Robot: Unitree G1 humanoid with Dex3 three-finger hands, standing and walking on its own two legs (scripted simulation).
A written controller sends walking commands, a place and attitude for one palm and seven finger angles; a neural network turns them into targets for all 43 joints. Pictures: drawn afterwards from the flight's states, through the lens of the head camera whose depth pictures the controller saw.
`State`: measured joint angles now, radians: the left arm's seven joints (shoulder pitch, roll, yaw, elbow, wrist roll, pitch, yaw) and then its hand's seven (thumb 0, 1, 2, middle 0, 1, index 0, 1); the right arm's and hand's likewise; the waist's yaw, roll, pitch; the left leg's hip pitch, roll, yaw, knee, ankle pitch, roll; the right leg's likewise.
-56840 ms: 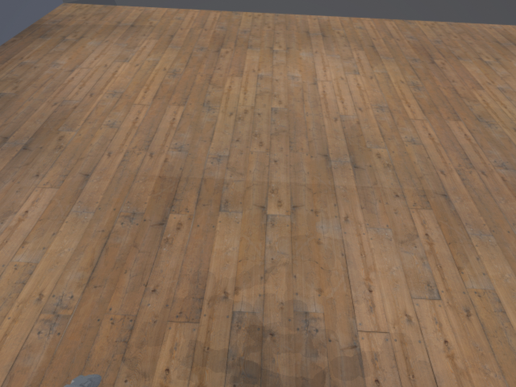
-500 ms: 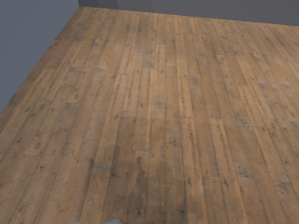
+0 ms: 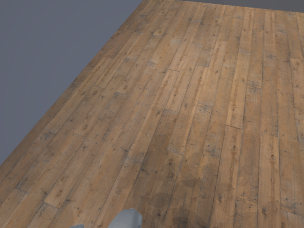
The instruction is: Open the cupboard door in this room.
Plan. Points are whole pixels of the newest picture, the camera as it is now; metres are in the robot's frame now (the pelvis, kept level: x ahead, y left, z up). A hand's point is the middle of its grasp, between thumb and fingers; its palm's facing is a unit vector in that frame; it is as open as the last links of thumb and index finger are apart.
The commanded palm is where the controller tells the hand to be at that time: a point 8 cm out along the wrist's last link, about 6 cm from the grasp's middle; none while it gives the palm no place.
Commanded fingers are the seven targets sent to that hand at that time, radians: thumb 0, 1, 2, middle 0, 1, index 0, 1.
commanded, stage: turn to face it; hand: left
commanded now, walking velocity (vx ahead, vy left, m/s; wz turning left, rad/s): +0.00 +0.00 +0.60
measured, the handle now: out of the picture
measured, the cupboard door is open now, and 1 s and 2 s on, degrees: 46 46 46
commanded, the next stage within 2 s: none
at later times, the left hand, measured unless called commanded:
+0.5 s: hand out of the picture +0.02 +0.25 -0.17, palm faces +0.34 -0.90 -0.26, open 7.4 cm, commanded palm none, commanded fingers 0.00 0.90 0.90 -0.20 -0.30 -0.20 -0.30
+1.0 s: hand out of the picture -0.01 +0.15 -0.15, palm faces +0.60 -0.76 -0.26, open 7.3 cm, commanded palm none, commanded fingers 0.00 0.90 0.90 -0.20 -0.30 -0.20 -0.30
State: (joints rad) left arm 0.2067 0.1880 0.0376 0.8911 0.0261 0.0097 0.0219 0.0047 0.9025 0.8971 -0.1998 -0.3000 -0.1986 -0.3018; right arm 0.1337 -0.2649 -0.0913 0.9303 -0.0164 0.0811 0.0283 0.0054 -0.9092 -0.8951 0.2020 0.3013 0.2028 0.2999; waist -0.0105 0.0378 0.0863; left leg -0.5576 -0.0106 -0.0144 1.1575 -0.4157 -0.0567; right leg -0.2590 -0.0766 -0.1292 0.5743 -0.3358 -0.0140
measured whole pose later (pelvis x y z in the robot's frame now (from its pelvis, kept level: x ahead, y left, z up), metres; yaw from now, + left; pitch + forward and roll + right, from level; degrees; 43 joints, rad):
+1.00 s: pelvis +0.04 -0.05 +0.01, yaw +38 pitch +0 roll +3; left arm 0.21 0.17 0.04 0.89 0.03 0.00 0.03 0.00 0.92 0.90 -0.20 -0.30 -0.20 -0.30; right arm 0.14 -0.25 -0.08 0.97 -0.01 0.09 0.03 0.01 -0.91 -0.90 0.20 0.30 0.20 0.30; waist -0.01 0.00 0.11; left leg -0.45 0.04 0.03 1.00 -0.42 -0.08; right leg -0.20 -0.13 -0.26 0.51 -0.31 -0.03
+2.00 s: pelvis +0.04 -0.03 -0.02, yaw +73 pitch +1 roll +1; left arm 0.25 0.24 0.07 0.91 0.02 0.03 0.01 0.00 0.91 0.90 -0.20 -0.30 -0.20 -0.30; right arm 0.09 -0.23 -0.07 0.92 -0.01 0.05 0.04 0.01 -0.91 -0.90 0.20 0.30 0.20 0.30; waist 0.01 -0.06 0.11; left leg -0.32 0.01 0.08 0.63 -0.31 0.02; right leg -0.28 -0.20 -0.25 0.78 -0.48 0.05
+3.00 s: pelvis +0.04 -0.03 +0.00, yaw +105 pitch +0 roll -1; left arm 0.22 0.26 0.08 0.95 0.02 0.06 0.01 0.01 0.91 0.90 -0.20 -0.30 -0.20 -0.30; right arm 0.11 -0.20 -0.03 0.92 -0.02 0.02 -0.01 0.00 -0.91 -0.89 0.20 0.30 0.20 0.30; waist 0.03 -0.04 0.09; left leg -0.25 -0.01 0.04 0.52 -0.27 0.04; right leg -0.47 -0.10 -0.04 1.09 -0.44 0.08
